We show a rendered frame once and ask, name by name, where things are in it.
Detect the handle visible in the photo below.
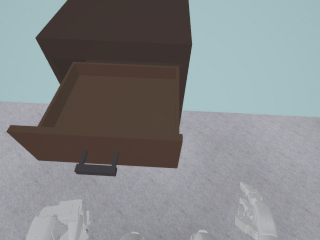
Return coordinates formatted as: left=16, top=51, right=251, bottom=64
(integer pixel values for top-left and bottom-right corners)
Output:
left=74, top=150, right=119, bottom=177

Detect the right robot hand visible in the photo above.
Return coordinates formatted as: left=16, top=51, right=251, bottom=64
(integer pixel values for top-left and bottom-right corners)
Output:
left=235, top=182, right=278, bottom=240

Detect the drawer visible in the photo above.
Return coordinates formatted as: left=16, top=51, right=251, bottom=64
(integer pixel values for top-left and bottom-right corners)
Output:
left=6, top=62, right=183, bottom=169

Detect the robot right shin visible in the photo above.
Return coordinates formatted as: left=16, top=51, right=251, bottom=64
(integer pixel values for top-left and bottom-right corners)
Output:
left=198, top=229, right=208, bottom=233

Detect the cabinet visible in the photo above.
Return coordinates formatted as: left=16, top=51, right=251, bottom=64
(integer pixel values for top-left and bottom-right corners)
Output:
left=35, top=0, right=192, bottom=125

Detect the left robot hand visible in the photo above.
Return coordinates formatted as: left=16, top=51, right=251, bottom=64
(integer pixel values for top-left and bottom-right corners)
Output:
left=26, top=199, right=92, bottom=240

